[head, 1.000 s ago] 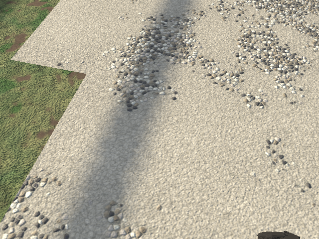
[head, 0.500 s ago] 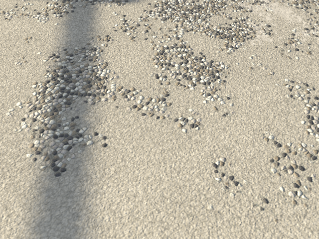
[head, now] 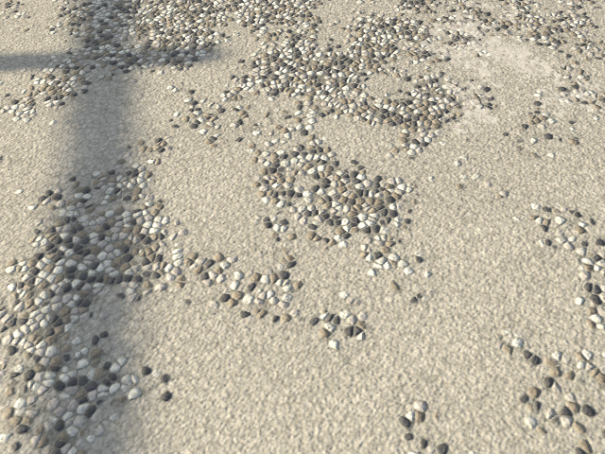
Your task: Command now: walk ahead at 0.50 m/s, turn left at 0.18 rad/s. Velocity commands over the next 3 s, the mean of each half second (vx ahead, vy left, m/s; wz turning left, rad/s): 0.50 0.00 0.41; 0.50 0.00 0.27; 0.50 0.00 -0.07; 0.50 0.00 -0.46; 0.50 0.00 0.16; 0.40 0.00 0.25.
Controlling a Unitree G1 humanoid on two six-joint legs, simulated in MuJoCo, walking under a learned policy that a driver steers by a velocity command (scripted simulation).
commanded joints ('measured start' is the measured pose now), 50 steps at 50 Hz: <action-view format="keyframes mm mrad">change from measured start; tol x32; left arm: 1 76 127 18 -5 13 -10 15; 28 -467 94 -28 -304 15 17 -24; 34 42 246 20 -204 44 -21 20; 50 43 126 8 -58 -12 -24 -12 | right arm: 1 -151 -62 -5 -106 5 -23 8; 8 398 -291 -93 28 -31 -33 -29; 35 479 -71 -37 -18 43 -52 -32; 50 -58 -53 12 -107 -12 -19 12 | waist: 1 30 -103 57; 9 -133 98 -308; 31 -80 45 -36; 35 -17 -390 -346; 50 -12 -134 14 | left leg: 1 -29 -45 20 -86 -10 42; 6 378 -190 77 -206 -162 146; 9 922 239 -806 -404 -73 405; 15 429 42 -355 -517 63 272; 32 615 7 -381 -241 449 129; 36 44 -174 -184 529 -468 66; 50 29 -34 -10 38 -64 -11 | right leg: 1 47 -318 28 0 638 -40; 6 57 -322 -73 466 1147 5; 9 -687 -42 21 1284 -217 68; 32 -368 -108 -24 321 128 88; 35 175 -575 742 132 -71 -131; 50 -166 -298 71 -22 418 -62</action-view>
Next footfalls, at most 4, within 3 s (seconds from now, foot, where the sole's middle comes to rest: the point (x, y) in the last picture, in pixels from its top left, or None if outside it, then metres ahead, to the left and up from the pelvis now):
0.14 left None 0.25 0.10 -0.78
0.66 right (339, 406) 0.58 0.01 -0.78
1.20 left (222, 334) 0.75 0.29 -0.78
1.76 right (266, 232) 1.07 0.21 -0.78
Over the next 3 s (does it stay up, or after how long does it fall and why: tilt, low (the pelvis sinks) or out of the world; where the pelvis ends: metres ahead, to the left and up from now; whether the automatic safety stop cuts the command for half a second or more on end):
stays up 1.57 0.35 0.00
